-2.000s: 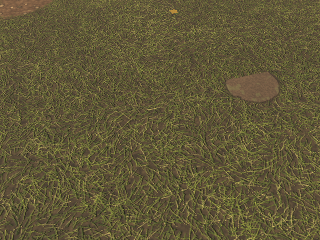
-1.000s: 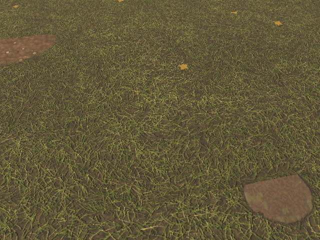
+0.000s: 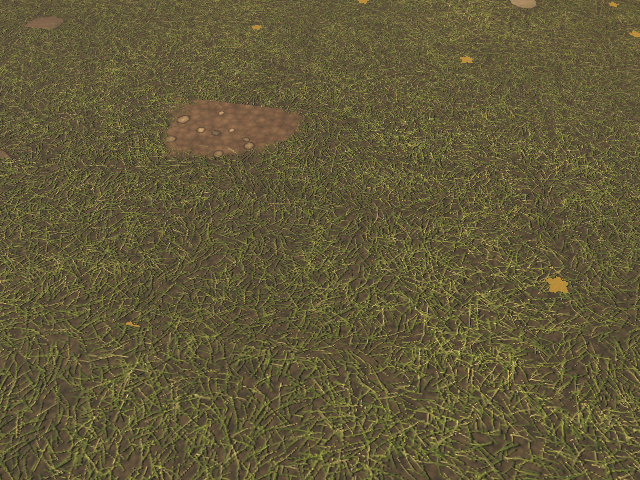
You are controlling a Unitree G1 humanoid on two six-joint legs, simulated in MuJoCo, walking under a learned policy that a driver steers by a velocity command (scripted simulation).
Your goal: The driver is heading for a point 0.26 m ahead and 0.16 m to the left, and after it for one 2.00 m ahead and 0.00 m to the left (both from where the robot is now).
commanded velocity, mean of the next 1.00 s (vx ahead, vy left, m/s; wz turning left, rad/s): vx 0.50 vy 0.00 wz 0.36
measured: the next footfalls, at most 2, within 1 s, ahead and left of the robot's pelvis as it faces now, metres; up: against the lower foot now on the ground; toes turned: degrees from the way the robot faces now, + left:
left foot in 0.26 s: +0.30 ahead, +0.22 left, -0.17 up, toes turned +16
right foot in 0.66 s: +0.62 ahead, +0.08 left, -0.17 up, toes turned +21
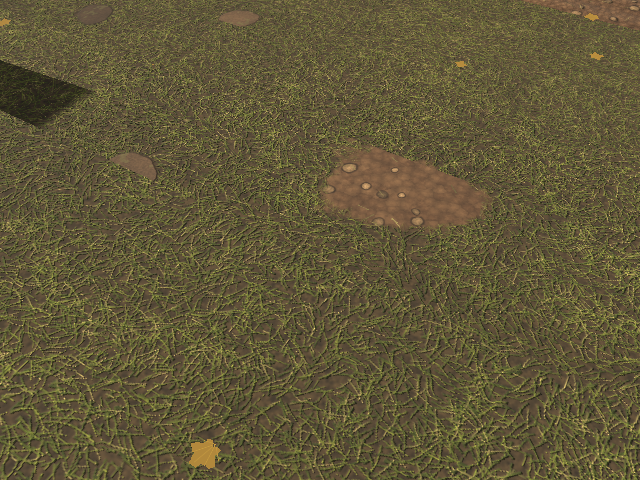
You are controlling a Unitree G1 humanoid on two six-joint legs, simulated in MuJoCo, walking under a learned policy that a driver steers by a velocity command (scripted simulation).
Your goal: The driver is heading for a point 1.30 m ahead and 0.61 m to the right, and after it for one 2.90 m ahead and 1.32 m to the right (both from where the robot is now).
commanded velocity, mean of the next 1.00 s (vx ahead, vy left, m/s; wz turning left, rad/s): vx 0.27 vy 0.00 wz -0.54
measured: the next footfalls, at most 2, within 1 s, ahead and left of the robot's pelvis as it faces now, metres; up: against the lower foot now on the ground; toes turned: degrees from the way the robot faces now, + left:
left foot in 0.08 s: +0.16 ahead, +0.14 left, +0.00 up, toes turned -2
right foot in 0.66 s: +0.47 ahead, -0.25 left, -0.17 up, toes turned -32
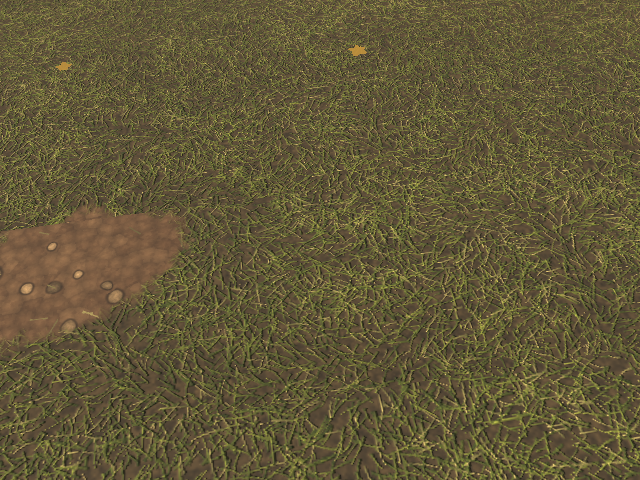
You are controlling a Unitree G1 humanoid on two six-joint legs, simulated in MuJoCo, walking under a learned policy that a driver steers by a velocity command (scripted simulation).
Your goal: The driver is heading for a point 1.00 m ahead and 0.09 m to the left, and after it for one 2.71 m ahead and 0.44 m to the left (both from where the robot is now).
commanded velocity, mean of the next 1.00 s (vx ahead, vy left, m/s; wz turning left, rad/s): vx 0.21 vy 0.00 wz -0.12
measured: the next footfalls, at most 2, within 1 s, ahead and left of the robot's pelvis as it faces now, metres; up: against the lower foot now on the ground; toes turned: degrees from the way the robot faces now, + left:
left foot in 0.10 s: +0.09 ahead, +0.16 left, +0.00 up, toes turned +0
right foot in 0.62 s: +0.38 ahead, -0.05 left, +0.00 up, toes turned -6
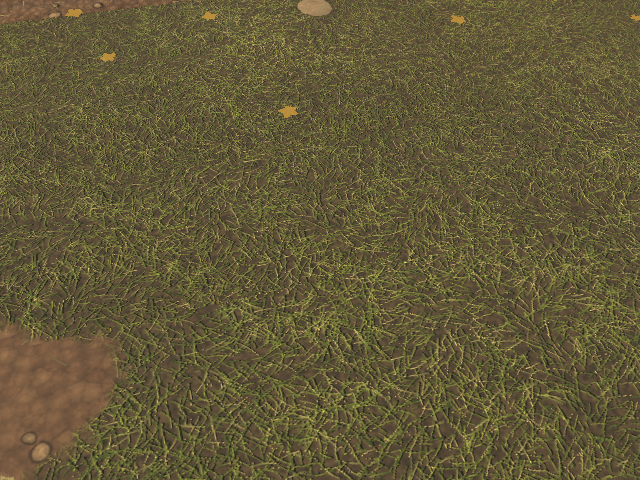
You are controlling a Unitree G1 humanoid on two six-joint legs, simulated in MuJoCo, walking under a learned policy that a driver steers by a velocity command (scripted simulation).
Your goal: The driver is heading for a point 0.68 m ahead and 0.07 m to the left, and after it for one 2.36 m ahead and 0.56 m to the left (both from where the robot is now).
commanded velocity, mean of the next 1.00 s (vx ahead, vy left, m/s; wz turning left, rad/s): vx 0.28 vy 0.00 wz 0.00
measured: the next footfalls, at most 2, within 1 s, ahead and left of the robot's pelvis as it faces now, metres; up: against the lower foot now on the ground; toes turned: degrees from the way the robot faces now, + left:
left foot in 0.94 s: +0.51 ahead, +0.20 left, -0.17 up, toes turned +6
